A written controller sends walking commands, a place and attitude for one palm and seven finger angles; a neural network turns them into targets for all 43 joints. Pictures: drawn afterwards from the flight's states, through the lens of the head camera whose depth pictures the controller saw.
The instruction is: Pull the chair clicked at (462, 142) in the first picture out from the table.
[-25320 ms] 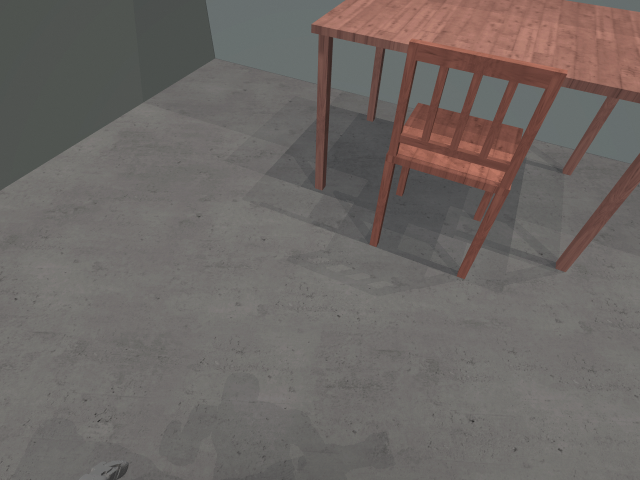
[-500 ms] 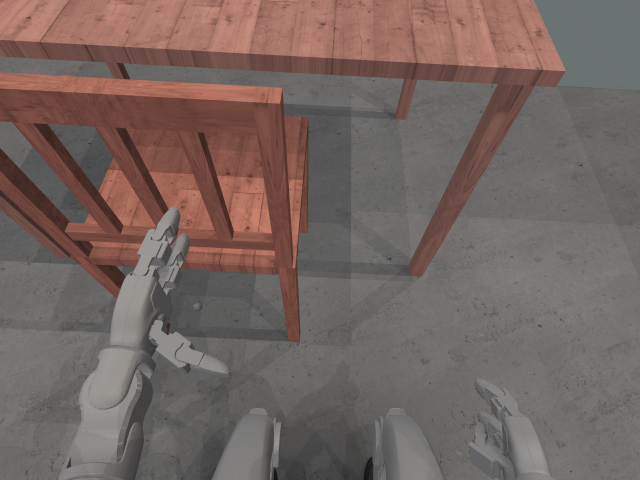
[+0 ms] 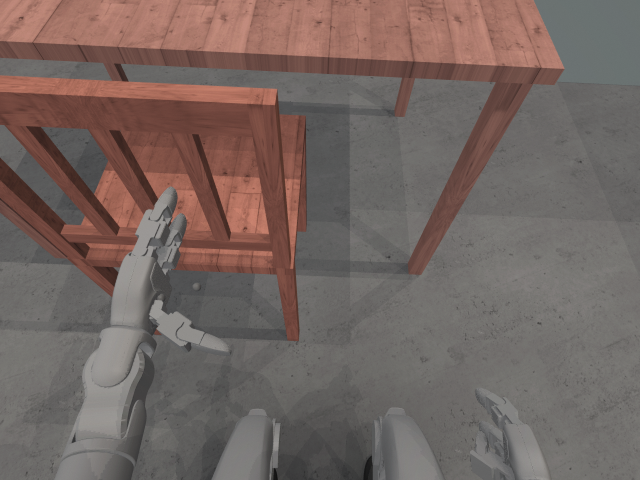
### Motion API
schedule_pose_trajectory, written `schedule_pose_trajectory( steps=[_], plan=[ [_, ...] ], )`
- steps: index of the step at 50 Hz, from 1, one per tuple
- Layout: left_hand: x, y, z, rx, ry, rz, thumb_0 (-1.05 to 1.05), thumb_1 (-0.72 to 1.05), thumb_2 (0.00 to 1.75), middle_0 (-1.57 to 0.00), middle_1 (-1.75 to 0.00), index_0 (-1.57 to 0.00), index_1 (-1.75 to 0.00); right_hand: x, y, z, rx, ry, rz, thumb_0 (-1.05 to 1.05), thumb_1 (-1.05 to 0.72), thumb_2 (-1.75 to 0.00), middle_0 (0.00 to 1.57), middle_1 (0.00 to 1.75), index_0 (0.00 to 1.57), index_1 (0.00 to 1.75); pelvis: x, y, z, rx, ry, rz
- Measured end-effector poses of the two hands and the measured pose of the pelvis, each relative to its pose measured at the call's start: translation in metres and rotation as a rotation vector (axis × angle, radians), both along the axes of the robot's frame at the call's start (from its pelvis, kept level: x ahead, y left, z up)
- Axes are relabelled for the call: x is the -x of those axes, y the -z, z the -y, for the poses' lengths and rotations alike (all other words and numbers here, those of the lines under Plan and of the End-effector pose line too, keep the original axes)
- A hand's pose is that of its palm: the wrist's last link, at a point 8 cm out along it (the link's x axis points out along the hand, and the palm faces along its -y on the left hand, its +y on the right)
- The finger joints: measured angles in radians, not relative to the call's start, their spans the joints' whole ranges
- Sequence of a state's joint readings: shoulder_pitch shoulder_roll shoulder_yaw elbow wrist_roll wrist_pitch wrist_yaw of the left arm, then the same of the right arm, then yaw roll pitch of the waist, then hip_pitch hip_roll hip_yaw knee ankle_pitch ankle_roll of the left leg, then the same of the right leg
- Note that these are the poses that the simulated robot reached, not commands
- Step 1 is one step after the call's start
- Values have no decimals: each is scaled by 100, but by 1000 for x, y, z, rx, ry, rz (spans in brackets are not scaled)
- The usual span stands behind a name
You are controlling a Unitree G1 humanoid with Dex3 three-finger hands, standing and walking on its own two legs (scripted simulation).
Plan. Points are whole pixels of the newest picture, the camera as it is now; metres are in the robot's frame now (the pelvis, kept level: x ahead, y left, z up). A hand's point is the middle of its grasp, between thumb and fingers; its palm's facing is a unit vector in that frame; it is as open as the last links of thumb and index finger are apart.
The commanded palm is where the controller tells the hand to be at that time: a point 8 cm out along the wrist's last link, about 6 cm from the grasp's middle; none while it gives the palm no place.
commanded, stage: aim the fingers beside a spindle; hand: left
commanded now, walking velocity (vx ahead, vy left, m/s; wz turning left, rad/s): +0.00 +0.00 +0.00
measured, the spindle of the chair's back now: (139, 188) +0.48 +0.27 +0.03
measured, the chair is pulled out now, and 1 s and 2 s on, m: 0.00 0.00 0.00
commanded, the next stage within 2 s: push the fingers through the gap in 1.58 s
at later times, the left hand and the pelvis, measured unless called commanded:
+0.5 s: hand (195, 301) +0.32 +0.16 +0.03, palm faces -0.07 -1.00 -0.03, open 16.9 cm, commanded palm +0.31 +0.22 +0.04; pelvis +0.00 +0.00 +0.00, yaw +0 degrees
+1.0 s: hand (187, 296) +0.32 +0.17 +0.04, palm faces -0.03 -1.00 -0.06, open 16.9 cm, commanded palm +0.30 +0.22 +0.03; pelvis +0.00 +0.01 +0.00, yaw +0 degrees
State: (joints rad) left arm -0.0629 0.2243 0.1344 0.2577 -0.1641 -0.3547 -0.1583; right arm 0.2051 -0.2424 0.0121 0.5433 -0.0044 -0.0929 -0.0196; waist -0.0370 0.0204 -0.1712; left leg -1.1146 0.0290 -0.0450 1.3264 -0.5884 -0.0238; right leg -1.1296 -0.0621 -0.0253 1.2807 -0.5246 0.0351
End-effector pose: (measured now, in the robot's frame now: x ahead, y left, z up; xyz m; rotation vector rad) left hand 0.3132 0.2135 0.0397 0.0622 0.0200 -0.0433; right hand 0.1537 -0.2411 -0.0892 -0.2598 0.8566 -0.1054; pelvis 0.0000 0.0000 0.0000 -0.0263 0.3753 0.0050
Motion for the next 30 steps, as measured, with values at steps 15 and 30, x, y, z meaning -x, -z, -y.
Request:
schedule_pose_trajectory(
  steps=[15,30],
  plan=[
    [7,-4,-3,7,8,13,-1,-50,30,-6,-8,-7,-8,-7,-5,1,11,-3,8,2,-90,-90,20,30,21,30,-5,-3,-1,5,-4,1],
    [18,-9,-7,7,3,22,-1,-50,30,-6,-8,-7,-8,-12,-8,-6,-1,-7,31,2,-90,-90,20,30,21,30,-4,-4,-4,5,0,11]
  ],
)
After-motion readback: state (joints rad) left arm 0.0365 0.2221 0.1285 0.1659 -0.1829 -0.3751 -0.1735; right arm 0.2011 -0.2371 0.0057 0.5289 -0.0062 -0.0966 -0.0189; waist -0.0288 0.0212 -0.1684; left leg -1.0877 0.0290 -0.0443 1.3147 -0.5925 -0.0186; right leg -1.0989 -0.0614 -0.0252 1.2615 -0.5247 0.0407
